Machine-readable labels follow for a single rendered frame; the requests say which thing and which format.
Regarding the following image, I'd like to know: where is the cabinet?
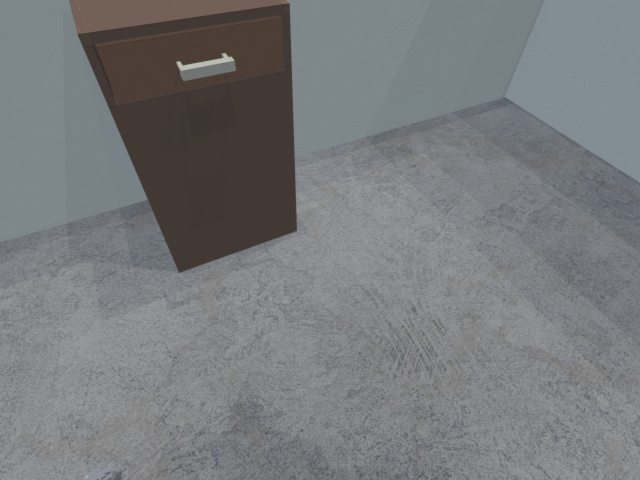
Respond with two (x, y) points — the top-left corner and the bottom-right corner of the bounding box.
(69, 0), (297, 273)

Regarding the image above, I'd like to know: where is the drawer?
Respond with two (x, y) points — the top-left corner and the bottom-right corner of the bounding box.
(95, 15), (284, 103)

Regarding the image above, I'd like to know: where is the handle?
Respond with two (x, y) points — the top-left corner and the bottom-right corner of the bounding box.
(176, 53), (236, 81)

